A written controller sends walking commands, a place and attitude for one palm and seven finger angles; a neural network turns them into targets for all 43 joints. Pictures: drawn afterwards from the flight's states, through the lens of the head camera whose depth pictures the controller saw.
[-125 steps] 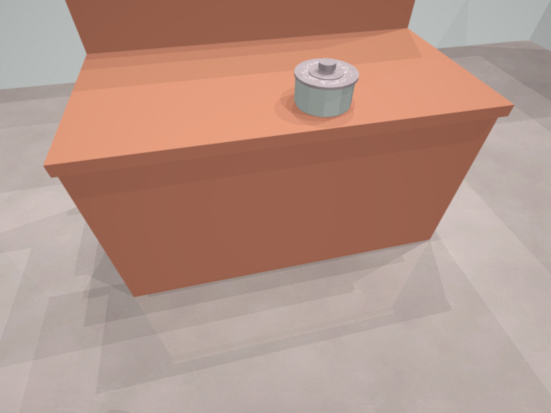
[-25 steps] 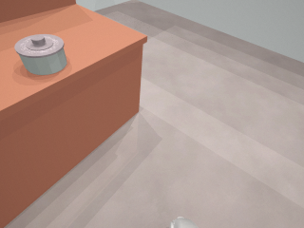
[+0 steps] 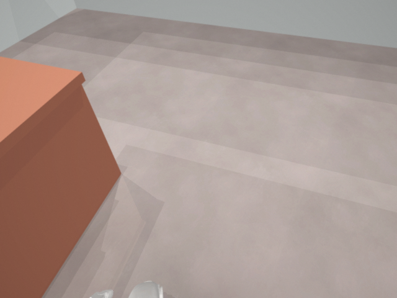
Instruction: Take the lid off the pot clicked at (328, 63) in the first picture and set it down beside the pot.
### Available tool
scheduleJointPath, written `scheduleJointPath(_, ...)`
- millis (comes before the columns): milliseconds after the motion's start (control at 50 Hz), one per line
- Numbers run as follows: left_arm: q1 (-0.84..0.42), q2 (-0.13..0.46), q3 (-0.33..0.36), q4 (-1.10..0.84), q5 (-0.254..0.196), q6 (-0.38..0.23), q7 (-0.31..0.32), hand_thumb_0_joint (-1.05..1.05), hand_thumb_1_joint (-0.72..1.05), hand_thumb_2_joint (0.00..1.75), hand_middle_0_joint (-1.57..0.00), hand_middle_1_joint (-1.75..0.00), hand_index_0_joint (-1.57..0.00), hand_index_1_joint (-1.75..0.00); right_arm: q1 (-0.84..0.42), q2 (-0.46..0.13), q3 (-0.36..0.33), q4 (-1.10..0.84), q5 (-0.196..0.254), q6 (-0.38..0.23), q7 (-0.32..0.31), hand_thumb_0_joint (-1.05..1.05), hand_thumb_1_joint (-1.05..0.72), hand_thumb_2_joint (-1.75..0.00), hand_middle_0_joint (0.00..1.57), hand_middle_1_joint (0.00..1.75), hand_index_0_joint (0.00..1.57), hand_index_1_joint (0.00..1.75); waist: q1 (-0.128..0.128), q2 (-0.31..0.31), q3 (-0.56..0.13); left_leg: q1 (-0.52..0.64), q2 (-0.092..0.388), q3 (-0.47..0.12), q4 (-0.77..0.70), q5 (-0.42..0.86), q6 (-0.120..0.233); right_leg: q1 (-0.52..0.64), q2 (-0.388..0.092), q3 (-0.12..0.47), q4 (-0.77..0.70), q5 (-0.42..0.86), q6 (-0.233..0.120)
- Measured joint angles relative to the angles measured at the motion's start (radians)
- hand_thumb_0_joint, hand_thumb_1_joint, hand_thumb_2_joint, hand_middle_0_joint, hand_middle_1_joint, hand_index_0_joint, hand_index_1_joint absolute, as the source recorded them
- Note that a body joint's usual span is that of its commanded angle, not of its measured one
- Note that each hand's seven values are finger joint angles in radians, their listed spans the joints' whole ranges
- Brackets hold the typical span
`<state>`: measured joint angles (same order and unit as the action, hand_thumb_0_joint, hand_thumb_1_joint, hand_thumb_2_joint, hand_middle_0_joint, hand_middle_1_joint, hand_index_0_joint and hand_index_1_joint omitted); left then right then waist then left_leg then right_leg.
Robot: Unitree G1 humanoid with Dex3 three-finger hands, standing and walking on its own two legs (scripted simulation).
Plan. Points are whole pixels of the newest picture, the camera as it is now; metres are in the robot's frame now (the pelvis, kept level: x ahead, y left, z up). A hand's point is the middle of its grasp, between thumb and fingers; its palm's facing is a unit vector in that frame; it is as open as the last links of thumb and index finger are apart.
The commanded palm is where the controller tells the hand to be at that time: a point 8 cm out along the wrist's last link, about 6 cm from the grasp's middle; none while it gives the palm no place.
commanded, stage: walk to a spot facing it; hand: left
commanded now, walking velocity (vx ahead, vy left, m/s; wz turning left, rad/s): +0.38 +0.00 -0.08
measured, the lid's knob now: out of the picture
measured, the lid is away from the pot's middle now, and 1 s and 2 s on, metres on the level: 0.00 0.00 0.00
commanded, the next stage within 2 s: turn to face it in 0.64 s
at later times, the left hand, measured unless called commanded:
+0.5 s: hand out of the picture +0.16 +0.25 -0.19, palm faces +0.01 -0.99 -0.14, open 7.4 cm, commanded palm none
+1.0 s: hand (161, 173) +0.50 +0.12 -0.16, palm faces -0.25 -0.95 -0.20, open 7.4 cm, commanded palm none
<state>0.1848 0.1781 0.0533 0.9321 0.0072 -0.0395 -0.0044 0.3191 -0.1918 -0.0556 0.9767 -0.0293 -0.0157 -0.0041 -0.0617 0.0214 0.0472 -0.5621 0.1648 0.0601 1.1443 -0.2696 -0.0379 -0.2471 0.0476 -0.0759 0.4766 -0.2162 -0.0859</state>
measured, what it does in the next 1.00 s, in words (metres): walks ahead: left foot, then right foot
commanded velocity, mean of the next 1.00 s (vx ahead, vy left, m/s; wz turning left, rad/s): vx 0.15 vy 0.00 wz -0.09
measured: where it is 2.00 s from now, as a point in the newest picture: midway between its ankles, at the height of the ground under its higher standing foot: (206, 286)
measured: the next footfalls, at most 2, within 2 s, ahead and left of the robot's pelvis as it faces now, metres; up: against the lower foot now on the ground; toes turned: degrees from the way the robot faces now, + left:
left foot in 0.34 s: +0.30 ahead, +0.15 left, +0.00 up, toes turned +4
right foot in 0.88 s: +0.40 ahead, -0.13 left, +0.00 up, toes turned -24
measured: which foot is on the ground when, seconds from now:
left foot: up 0.00-0.32, down 0.34-0.88, up 0.90-1.00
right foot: down 0.00-0.34, up 0.36-0.86, down 0.88-1.00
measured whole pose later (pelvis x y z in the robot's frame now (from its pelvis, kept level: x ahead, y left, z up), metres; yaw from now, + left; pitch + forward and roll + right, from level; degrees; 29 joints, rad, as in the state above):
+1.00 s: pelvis +0.32 +0.00 -0.01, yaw -12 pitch -2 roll +0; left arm 0.06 0.13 0.03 0.95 0.02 -0.03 0.02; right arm 0.39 -0.12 -0.04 1.10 0.00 0.03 -0.02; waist -0.08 0.04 0.08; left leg -0.33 0.11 0.10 1.05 -0.56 -0.03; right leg -0.35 -0.08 -0.20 0.61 -0.23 -0.04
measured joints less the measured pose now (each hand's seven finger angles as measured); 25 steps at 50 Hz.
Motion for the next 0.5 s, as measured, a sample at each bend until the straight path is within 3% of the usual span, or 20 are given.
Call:
scheduleJointPath(140,0.13,0.013,0.0,0.059,0.007,-0.021,0.007,-0.01,0.93,0.9,-0.21,-0.3,-0.2,-0.3,-0.1,0.023,-0.002,-0.022,-0.002,0.0,0.022,0.0,-0.91,-0.9,0.19,0.3,0.2,0.3,0.065,0.006,-0.056,-0.031,-0.019,0.001,-0.204,0.092,-0.007,0.139,0.027,0.032,-0.105,-0.029,0.007)
scheduleJointPath(300,0.287,0.003,-0.01,0.143,0.016,-0.019,0.015,0.0,0.91,0.9,-0.2,-0.3,-0.2,-0.3,-0.185,0.03,0.005,-0.036,0.005,-0.012,0.035,0.0,-0.9,-0.9,0.19,0.3,0.2,0.3,0.128,-0.031,-0.049,0.09,-0.075,0.036,-0.454,0.053,0.03,0.273,0.001,0.057,-0.112,-0.143,0.054)
scheduleJointPath(340,0.325,-0.008,-0.008,0.163,0.012,-0.015,0.012,0.01,0.91,0.9,-0.2,-0.3,-0.2,-0.3,-0.195,0.023,0.012,-0.052,0.001,-0.038,0.03,0.0,-0.9,-0.9,0.19,0.3,0.2,0.3,0.133,-0.031,-0.039,0.17,-0.088,0.038,-0.564,0.068,0.058,0.242,-0.008,0.07,0.021,-0.218,0.064)
scheduleJointPath(380,0.321,-0.013,-0.008,0.191,0.005,0.002,0.007,0.01,0.91,0.9,-0.2,-0.3,-0.2,-0.3,-0.203,0.029,0.014,-0.054,-0.002,-0.061,0.018,0.0,-0.9,-0.9,0.2,0.3,0.2,0.3,0.127,-0.048,-0.014,0.178,-0.099,0.063,-0.508,0.067,0.083,0.121,-0.027,0.083,0.349,-0.265,0.054)
scheduleJointPath(420,0.307,-0.009,-0.003,0.2,0.008,0.015,0.004,0.01,0.91,0.9,-0.2,-0.3,-0.2,-0.3,-0.182,0.042,0.021,-0.048,0.0,-0.062,0.011,0.0,-0.9,-0.9,0.2,0.3,0.2,0.3,0.127,-0.07,-0.005,0.221,-0.109,0.098,-0.508,0.03,0.094,-0.007,-0.052,0.083,0.603,-0.232,0.047)
scheduleJointPath(460,0.281,-0.003,0.006,0.192,0.015,0.025,-0.001,0.01,0.91,0.9,-0.2,-0.3,-0.2,-0.29,-0.145,0.057,0.025,-0.03,0.003,-0.059,0.002,0.0,-0.9,-0.9,0.2,0.3,0.2,0.3,0.125,-0.083,-0.009,0.275,-0.117,0.122,-0.562,0.028,0.09,-0.119,-0.081,0.066,0.718,-0.154,0.053)
scheduleJointPath(500,0.253,-0.001,0.015,0.168,0.02,0.036,-0.005,0.01,0.91,0.9,-0.2,-0.3,-0.2,-0.29,-0.106,0.066,0.012,-0.012,0.016,-0.062,-0.015,-0.01,-0.92,-0.9,0.2,0.3,0.2,0.3,0.124,-0.086,-0.014,0.324,-0.123,0.144,-0.622,0.037,0.09,-0.213,-0.105,0.059,0.744,-0.087,0.065)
